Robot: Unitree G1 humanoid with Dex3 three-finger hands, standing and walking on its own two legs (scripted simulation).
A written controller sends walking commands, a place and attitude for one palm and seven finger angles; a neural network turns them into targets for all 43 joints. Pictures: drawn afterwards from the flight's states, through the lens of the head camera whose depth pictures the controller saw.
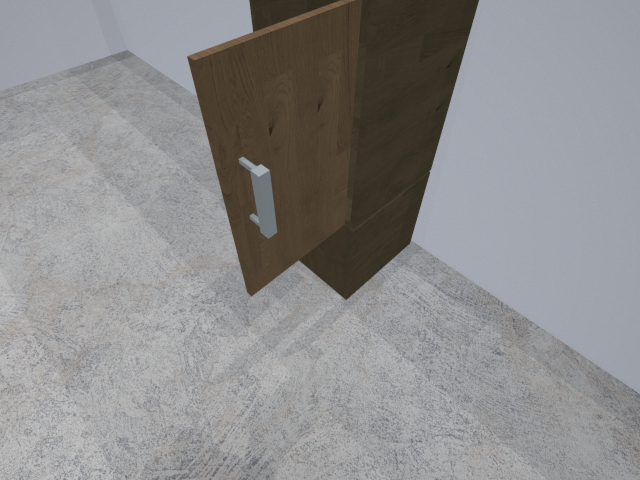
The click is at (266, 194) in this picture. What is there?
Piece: cupboard door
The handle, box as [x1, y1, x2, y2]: [239, 157, 276, 238]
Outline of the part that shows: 241,157 239,158 239,163 247,168 251,173 258,214 257,217 253,213 250,215 250,218 260,227 260,231 268,238 276,232 269,170 261,164 256,166 245,158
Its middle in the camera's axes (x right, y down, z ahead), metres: -0.12 -0.07 +0.73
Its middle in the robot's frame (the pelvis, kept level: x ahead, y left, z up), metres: +0.59 +0.15 -0.03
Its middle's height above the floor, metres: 0.76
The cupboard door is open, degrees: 91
